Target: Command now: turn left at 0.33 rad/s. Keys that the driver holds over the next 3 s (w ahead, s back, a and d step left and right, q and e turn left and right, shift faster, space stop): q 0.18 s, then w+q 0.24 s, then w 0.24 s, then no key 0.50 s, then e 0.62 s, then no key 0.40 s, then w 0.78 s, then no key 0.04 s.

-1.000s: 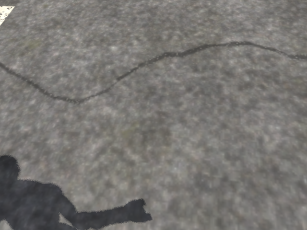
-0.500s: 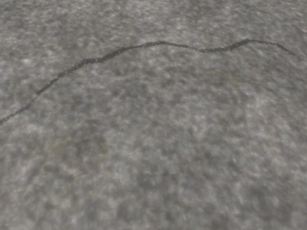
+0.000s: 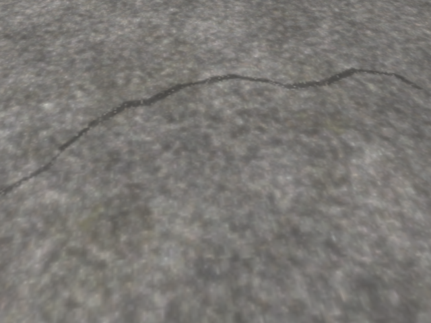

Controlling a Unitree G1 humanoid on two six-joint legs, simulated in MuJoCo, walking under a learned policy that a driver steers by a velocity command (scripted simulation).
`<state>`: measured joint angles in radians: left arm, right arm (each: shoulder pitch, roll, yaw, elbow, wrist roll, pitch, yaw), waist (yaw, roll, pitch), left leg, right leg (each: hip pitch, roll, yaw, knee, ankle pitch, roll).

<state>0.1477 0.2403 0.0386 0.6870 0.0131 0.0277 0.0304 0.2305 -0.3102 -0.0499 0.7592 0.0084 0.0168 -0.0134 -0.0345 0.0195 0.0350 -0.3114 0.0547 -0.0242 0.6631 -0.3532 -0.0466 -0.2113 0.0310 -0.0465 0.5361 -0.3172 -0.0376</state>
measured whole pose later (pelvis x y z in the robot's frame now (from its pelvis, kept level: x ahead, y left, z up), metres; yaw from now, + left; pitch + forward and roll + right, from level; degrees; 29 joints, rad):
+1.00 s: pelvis +0.26 +0.07 +0.01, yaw +20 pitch +1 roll -1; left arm 0.15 0.24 0.03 0.83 0.02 -0.08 -0.03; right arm 0.25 -0.30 -0.04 0.70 0.00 0.01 -0.04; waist 0.00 0.04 0.07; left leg -0.44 0.04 -0.08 0.88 -0.41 -0.08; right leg -0.26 0.05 -0.03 0.38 -0.14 -0.05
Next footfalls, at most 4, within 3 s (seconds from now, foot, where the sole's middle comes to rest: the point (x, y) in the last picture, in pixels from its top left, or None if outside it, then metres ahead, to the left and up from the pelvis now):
0.18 left None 0.03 0.14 -0.77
0.76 right None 0.38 0.01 -0.77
1.14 left None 0.32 0.25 -0.77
2.08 left None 0.38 0.23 -0.77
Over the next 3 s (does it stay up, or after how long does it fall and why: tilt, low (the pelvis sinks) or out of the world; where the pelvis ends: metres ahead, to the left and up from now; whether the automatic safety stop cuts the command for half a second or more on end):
stays up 0.65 0.11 -0.01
